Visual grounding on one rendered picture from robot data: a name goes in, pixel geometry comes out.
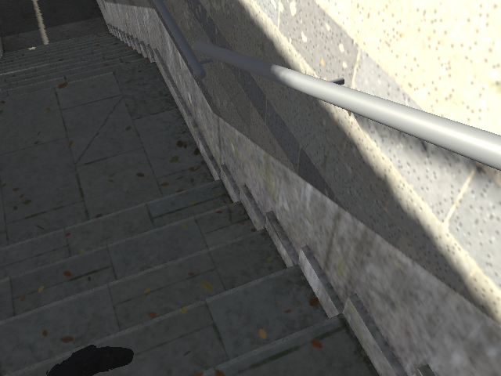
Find stairs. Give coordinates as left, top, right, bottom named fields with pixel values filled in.
left=0, top=31, right=150, bottom=99
left=0, top=179, right=380, bottom=376

